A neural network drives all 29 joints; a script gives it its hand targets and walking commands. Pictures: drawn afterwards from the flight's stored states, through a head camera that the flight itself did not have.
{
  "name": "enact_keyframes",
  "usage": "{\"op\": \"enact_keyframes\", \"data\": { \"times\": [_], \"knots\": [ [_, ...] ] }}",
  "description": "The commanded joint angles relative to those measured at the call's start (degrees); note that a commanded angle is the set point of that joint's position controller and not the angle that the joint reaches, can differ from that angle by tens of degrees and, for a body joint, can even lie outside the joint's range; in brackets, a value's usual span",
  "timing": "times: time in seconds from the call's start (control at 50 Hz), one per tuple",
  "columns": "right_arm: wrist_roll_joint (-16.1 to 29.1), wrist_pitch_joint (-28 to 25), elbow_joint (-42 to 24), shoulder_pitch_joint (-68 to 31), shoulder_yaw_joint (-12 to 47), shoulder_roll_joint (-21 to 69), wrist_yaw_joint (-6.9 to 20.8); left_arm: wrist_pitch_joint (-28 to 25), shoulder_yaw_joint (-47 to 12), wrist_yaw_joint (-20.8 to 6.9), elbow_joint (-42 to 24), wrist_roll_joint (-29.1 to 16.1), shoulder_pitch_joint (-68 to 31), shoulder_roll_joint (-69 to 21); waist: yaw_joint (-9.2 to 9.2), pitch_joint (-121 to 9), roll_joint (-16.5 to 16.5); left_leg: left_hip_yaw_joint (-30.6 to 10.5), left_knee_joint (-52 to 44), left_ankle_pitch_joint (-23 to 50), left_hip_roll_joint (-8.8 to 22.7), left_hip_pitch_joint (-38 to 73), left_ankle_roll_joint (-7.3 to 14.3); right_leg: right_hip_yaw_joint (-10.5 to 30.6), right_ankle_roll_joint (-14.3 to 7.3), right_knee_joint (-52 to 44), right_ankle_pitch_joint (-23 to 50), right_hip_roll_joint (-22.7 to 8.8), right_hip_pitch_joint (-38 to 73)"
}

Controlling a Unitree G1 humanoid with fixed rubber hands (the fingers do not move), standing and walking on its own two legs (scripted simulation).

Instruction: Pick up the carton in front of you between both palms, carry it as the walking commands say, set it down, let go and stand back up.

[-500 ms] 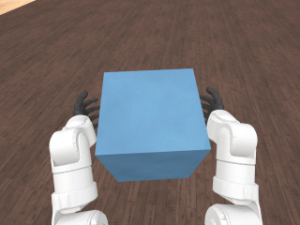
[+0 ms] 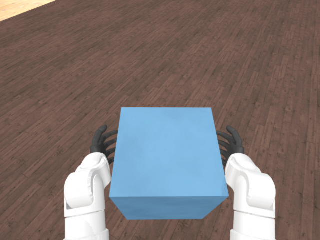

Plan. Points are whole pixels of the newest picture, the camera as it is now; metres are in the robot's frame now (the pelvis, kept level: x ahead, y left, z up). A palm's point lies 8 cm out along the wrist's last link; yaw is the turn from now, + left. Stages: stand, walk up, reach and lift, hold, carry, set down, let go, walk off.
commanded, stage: carry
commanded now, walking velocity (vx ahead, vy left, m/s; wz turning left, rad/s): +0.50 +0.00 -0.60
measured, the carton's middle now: (165, 168) +0.32 +0.01 +0.01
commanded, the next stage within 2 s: none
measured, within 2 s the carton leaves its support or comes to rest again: neither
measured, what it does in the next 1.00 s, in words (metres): walks ahead, turning right: left foot, then right foot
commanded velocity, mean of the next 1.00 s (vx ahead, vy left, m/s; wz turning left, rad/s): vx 0.50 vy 0.00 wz -0.50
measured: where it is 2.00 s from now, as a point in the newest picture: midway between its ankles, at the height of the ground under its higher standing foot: (221, 121)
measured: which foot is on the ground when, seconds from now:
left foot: up 0.00-0.22, down 0.24-0.66, up 0.68-1.00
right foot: down 0.00-0.26, up 0.28-0.62, down 0.64-1.00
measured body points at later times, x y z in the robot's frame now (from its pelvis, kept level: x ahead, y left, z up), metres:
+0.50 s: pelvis +0.31 -0.01 +0.01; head +0.28 +0.01 +0.46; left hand +0.59 +0.05 +0.09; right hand +0.48 -0.24 +0.09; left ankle +0.25 +0.13 -0.73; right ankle +0.35 -0.16 -0.69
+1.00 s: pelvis +0.60 -0.17 +0.01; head +0.57 -0.17 +0.46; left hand +0.88 -0.18 +0.09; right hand +0.71 -0.43 +0.09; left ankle +0.80 -0.10 -0.69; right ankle +0.49 -0.18 -0.73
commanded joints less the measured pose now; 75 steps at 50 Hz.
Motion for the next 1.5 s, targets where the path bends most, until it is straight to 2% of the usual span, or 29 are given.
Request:
{"op": "enact_keyframes", "data": {
  "times": [0.0, 0.06, 0.12, 0.2, 0.22, 0.24, 0.26, 0.28, 0.32, 0.42, 0.5, 0.6, 0.62, 0.64, 0.66, 0.7, 0.72, 0.76, 0.84, 0.94, 1.04, 1.1, 1.12, 1.14, 1.16, 1.2, 1.24, 1.34, 1.48],
  "knots": [
    [6.75, 0.20, -7.09, -20.07, 35.36, 43.57, 0.78, 0.62, -40.81, -1.38, -12.07, -12.04, -22.99, -46.19, -2.38, -24.45, -2.50, -2.29, -8.02, 2.11, 6.19, -15.24, -1.06, 25.31, -7.19, -10.75, 16.70, -16.54, 33.60],
    [7.85, 0.77, -10.57, -12.93, 37.04, 46.17, 1.16, 1.35, -41.34, -2.23, -18.21, -13.72, -17.41, -45.54, -2.52, -21.93, -6.04, 1.96, -24.34, -1.46, 4.12, -7.12, -2.94, 18.57, -7.53, -12.95, 13.59, -13.96, 26.11],
    [8.50, 1.93, -15.13, -7.85, 38.98, 43.88, 1.03, 2.90, -40.95, -2.22, -21.05, -13.02, -9.44, -42.05, -2.34, -20.73, -9.69, 5.32, -33.20, 8.49, 3.36, -3.48, -3.55, 14.82, -6.21, -11.40, 14.61, -11.80, 23.83],
    [9.68, 5.02, -18.81, -2.83, 40.47, 39.41, 1.00, 5.83, -39.79, -1.56, -22.73, -10.89, -1.67, -36.85, -3.03, -18.77, -6.38, 9.18, -43.09, 15.22, 3.90, 14.36, -3.78, 10.22, -2.98, -2.52, 3.22, -7.26, 11.26],
    [9.59, 5.93, -18.87, -0.78, 40.44, 38.47, 1.04, 6.66, -39.50, -1.38, -23.07, -10.42, -0.80, -35.46, -3.89, -18.95, -3.68, 4.66, -43.12, 11.83, 8.44, 23.61, -2.28, 8.55, -1.48, 3.71, -2.78, -5.65, 2.00],
    [8.99, 6.74, -18.47, 0.88, 39.57, 36.06, 0.90, 7.74, -39.13, -1.36, -23.57, -10.34, -0.04, -34.32, -4.72, -18.57, 9.40, -16.95, -49.59, 0.94, 22.89, 29.96, 3.39, 3.47, 1.42, 19.99, -11.93, -0.26, -10.46],
    [8.21, 7.29, -17.50, 2.23, 39.13, 35.93, 0.72, 8.81, -39.68, -1.52, -24.76, -10.69, -0.78, -32.97, -5.21, -16.25, 16.48, -31.30, -52.48, 1.90, 33.10, 30.26, 10.38, 3.57, 1.54, 29.43, -24.21, 0.77, -19.32],
    [9.09, 7.82, -18.98, 1.37, 39.60, 36.30, 1.10, 9.45, -40.59, -1.90, -25.10, -11.26, -2.04, -33.74, -5.38, -13.74, 9.90, -30.94, -51.27, 6.33, 34.02, 28.50, 12.25, 7.39, 0.89, 35.25, -24.73, -3.93, -22.24],
    [11.24, 7.97, -21.49, -3.23, 41.52, 38.37, 2.10, 9.60, -40.72, -2.63, -23.29, -11.20, -2.43, -36.66, -5.10, -11.62, 2.65, -20.41, -52.12, 10.83, 30.67, 24.65, 9.72, 7.95, 1.40, 35.40, -18.75, -6.95, -22.38],
    [13.04, 6.93, -22.98, -1.93, 44.20, 39.02, 3.58, 8.01, -39.62, -1.76, -23.05, -8.00, 1.71, -38.39, -4.52, -8.69, 7.34, 4.31, -55.61, 16.59, 22.72, 19.24, 3.24, 1.63, 2.92, 17.06, -4.25, -5.22, -12.87],
    [12.40, 6.78, -23.89, 1.24, 43.54, 35.61, 3.16, 7.84, -39.67, -0.57, -25.48, -7.17, 4.08, -35.45, -4.52, -6.10, 9.47, 13.39, -54.50, 25.59, 21.97, 21.18, 0.69, -3.73, 1.11, 7.95, 1.64, -2.89, -8.69],
    [11.00, 7.40, -24.90, 3.60, 41.95, 30.93, 2.20, 8.26, -40.02, 0.15, -25.31, -8.18, 5.13, -32.52, -2.31, -12.41, 13.18, 23.00, -28.26, 61.55, 19.82, 22.55, -4.23, -11.59, -1.75, 1.96, 3.44, 6.37, 13.53],
    [10.69, 7.57, -25.07, 3.05, 41.57, 29.80, 2.08, 8.54, -39.97, 0.16, -25.62, -8.60, 4.63, -32.43, -1.18, -14.93, 8.97, 22.11, -15.33, 52.34, 18.26, 15.15, -5.52, -8.07, -2.29, -0.95, 1.43, 5.89, 23.97],
    [10.61, 7.87, -25.37, 2.72, 41.74, 29.91, 1.98, 8.82, -39.55, 0.11, -25.34, -8.46, 4.30, -31.63, -1.81, -16.84, -4.13, 18.86, 3.23, 23.62, 13.57, -2.71, -8.18, 18.94, -9.28, -3.46, -1.51, -9.47, 34.77],
    [10.93, 8.05, -24.94, 4.36, 41.94, 30.44, 1.97, 8.78, -39.68, -0.19, -24.62, -8.99, 4.67, -31.82, -2.19, -18.43, -12.17, 8.79, 16.81, -7.65, 5.77, -16.41, -9.23, 43.37, -17.85, -11.32, 7.21, -19.73, 40.31],
    [10.61, 7.54, -24.47, 3.13, 41.95, 34.52, 2.57, 8.20, -41.92, -1.60, -26.73, -11.42, 2.59, -35.71, -2.16, -16.47, -3.67, -1.03, 17.82, -5.12, 11.23, -20.57, -5.66, 33.08, -15.04, -9.83, 20.14, -18.54, 34.88],
    [10.35, 7.21, -23.97, 2.26, 42.26, 37.14, 3.08, 7.74, -42.68, -2.40, -26.92, -11.96, 1.74, -38.16, -2.51, -15.32, -0.25, -2.03, 11.43, -2.40, 13.05, -18.09, -4.97, 27.90, -12.21, -9.39, 20.13, -16.73, 28.99],
    [9.66, 6.11, -21.80, 2.25, 42.39, 40.60, 3.80, 6.79, -43.81, -3.70, -26.23, -12.66, 0.04, -40.75, -3.08, -15.82, -0.90, -0.87, 1.10, 0.72, 13.75, -10.49, -4.36, 19.75, -8.49, -11.86, 10.45, -13.04, 18.87],
    [8.20, 4.70, -21.18, 4.71, 43.38, 41.21, 3.51, 5.70, -43.18, -4.80, -24.40, -11.78, 3.75, -39.74, -3.04, -12.10, -6.29, 2.51, -14.77, 6.52, 11.79, -12.58, -5.80, 19.05, -9.70, -18.47, 0.85, -11.61, 16.89],
    [9.46, 4.74, -24.71, 4.40, 44.63, 38.70, 2.64, 5.55, -41.94, -3.84, -26.52, -10.65, 6.13, -36.40, -2.71, -10.63, -6.34, 4.93, -27.27, 18.32, 10.00, -15.27, -6.48, 15.67, -7.65, -16.75, 12.62, -9.54, 23.24],
    [11.25, 6.84, -26.92, 3.31, 43.82, 32.17, 1.92, 6.82, -39.62, -1.09, -26.99, -9.10, 8.01, -31.15, -2.24, -6.87, -7.71, 9.37, -35.28, 21.00, 8.25, -10.16, -2.80, 11.22, -4.83, -16.18, 18.11, -10.56, 25.16],
    [11.64, 8.18, -25.47, 4.76, 41.75, 28.86, 1.47, 8.01, -39.39, 0.27, -27.57, -8.73, 7.90, -28.33, -3.90, -9.81, -6.16, 15.12, -39.74, 15.21, 2.92, 6.90, -0.16, 4.51, -1.94, -1.97, 31.34, -9.23, 22.54],
    [11.39, 8.50, -24.56, 5.82, 41.03, 28.31, 1.30, 8.43, -39.49, 0.56, -28.13, -8.84, 7.46, -27.43, -4.89, -13.65, -2.72, 11.67, -39.43, 12.42, 4.66, 17.70, 0.61, 1.56, 0.10, 9.95, 27.78, -7.33, 16.63],
    [11.00, 8.57, -23.83, 5.93, 40.11, 27.94, 1.16, 8.95, -39.84, 0.56, -29.71, -9.20, 6.26, -26.72, -5.54, -17.52, 9.16, -13.42, -44.22, 4.45, 17.62, 28.05, 7.45, 0.05, 3.07, 27.79, 17.88, -2.83, 1.51],
    [10.71, 8.61, -22.41, 6.62, 39.71, 29.13, 1.20, 9.27, -40.41, 0.30, -29.99, -9.70, 5.40, -26.91, -5.56, -19.44, 20.03, -33.67, -52.83, 11.26, 25.43, 35.31, 13.89, 2.34, 4.03, 41.45, -10.72, 4.89, -12.21],
    [12.59, 8.49, -23.89, 4.19, 41.25, 33.18, 2.24, 8.78, -41.62, -0.45, -28.60, -10.17, 4.74, -32.24, -5.22, -19.33, 7.23, -25.85, -49.51, 22.93, 24.38, 31.02, 14.63, 8.98, 2.86, 49.94, -14.34, -2.59, -15.45],
    [13.29, 7.58, -25.11, -0.09, 43.12, 37.67, 3.57, 7.74, -41.55, -1.50, -26.98, -9.73, 3.36, -37.53, -4.37, -15.74, 0.66, -17.09, -52.88, 16.17, 20.65, 20.27, 9.83, 9.02, 3.11, 39.35, -8.87, -6.94, -11.73],
    [13.76, 6.42, -25.13, 1.04, 44.40, 37.62, 5.06, 6.00, -41.95, -1.52, -25.80, -8.31, 4.97, -39.78, -4.51, -11.98, 5.10, -9.42, -57.90, 10.23, 16.28, 14.75, 9.59, 3.99, 6.63, 19.96, -4.40, -5.91, -9.37],
    [10.87, 7.30, -25.35, 5.69, 41.37, 32.23, 3.26, 7.14, -42.65, -0.60, -28.44, -9.67, 5.87, -34.36, -4.71, -8.64, 7.53, -6.67, -54.48, 25.66, 13.08, 20.01, 9.10, 1.37, 8.37, 5.44, 4.50, -5.19, -10.10]
  ]
}}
